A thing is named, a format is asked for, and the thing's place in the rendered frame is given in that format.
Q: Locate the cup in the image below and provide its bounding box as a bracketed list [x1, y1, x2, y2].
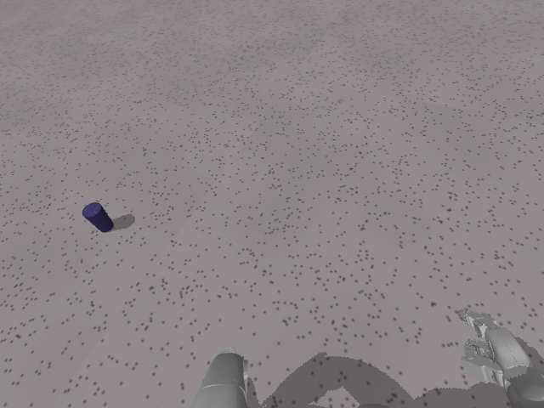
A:
[82, 202, 114, 233]

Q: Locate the right robot hand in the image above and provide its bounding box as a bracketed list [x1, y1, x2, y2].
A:
[458, 309, 535, 387]

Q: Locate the right robot arm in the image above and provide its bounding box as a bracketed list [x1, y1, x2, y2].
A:
[502, 366, 544, 408]

